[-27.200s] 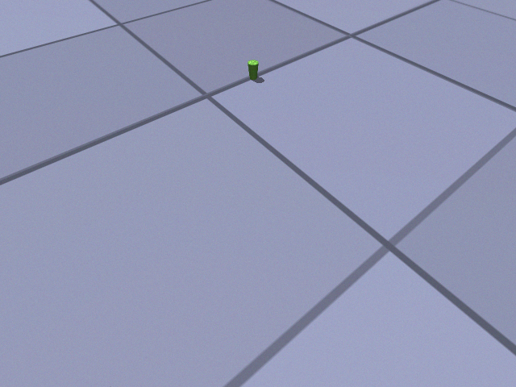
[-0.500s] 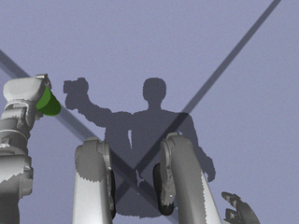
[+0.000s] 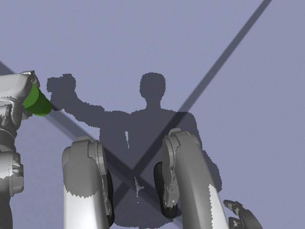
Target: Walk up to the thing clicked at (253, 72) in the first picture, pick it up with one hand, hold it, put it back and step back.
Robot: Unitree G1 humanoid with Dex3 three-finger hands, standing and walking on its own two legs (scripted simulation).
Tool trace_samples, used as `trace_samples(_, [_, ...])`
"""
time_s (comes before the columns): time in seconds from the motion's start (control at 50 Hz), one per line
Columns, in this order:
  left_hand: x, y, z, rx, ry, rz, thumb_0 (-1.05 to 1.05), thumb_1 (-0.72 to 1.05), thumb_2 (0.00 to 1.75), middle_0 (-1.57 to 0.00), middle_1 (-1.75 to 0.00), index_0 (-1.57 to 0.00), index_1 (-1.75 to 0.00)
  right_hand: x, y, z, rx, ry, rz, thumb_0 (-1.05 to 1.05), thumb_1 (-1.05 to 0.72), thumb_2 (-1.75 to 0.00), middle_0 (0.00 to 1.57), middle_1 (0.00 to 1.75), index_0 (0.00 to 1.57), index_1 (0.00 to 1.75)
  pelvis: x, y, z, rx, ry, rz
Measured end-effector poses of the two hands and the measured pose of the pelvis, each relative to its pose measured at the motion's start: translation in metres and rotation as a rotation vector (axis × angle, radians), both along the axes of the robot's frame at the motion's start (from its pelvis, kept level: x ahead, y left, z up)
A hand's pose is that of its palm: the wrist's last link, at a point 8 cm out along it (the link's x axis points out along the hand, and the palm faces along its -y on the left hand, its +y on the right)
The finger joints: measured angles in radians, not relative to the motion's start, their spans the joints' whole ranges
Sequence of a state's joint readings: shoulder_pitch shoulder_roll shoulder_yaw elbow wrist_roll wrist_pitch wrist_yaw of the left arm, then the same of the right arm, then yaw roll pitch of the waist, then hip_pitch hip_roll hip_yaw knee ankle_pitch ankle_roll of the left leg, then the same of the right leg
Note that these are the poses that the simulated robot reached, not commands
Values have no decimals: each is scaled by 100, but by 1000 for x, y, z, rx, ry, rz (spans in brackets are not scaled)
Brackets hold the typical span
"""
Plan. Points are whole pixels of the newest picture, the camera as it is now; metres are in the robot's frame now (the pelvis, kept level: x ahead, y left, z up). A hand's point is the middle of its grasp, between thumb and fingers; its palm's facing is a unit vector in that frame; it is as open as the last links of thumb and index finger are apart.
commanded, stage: lower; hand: left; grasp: from above
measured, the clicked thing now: (33, 102) +0.44 +0.32 -0.21
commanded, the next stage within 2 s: rest in 0.34 s
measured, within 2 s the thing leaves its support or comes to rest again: rests again in 0.78 s
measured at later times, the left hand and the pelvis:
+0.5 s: hand (32, 105) +0.43 +0.33 -0.22, palm faces -0.44 -0.09 -0.89, open 10.2 cm; pelvis +0.00 +0.00 -0.04, yaw -2 degrees
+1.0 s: hand (35, 106) +0.43 +0.33 -0.25, palm faces -0.45 -0.12 -0.89, open 10.2 cm; pelvis +0.00 +0.00 -0.06, yaw -4 degrees
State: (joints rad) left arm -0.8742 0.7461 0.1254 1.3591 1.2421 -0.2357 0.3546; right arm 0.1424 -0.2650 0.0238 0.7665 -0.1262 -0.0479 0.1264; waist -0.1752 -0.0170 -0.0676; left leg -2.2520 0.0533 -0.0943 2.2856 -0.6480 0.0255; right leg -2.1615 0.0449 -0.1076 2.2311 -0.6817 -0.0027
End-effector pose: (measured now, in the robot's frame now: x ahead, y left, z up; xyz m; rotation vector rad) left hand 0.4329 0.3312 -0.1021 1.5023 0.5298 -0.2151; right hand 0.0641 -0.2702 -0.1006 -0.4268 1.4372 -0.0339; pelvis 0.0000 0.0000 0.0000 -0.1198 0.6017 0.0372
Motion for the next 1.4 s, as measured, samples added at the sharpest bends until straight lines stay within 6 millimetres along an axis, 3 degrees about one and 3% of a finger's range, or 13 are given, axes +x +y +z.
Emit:
trace_samples(0.12, [0,2,-9,-5,5,0,2,-7,78,-68,-104,-51,-98,4,-2,-6,-7,-5,16,1,-92,-91,20,30,20,30,0,-1,-8,-4,-10,-6])
trace_samples(0.46, [1,-1,-58,-22,-3,-14,3,-6,78,-68,-103,-50,-98,7,1,-28,-24,2,62,1,-92,-91,20,30,20,30,1,1,-37,-20,-40,-17])
trace_samples(0.84, [6,1,-87,-41,9,11,3,-6,78,-68,-101,-50,-98,-5,-1,-33,-38,24,89,1,-91,-90,20,30,20,30,3,0,-54,-38,-74,-37])
trace_samples(1.12, [9,4,-88,-37,2,5,2,-10,82,-68,-104,-51,-99,-8,5,-35,-31,-2,140,1,-91,-90,20,30,20,30,0,1,-63,-51,-112,-48])
trace_samples(1.24, [9,2,-91,-33,-3,-3,1,-12,86,-53,-106,-45,-101,-10,10,-36,-15,-12,157,1,-90,-90,20,30,20,30,-1,1,-64,-55,-120,-53])
trace_samples(1.4, [11,0,-99,-37,-25,2,0,-28,99,-29,-111,-28,-108,-13,13,-33,-13,-5,163,1,-90,-90,20,30,20,30,0,2,-65,-63,-119,-56])
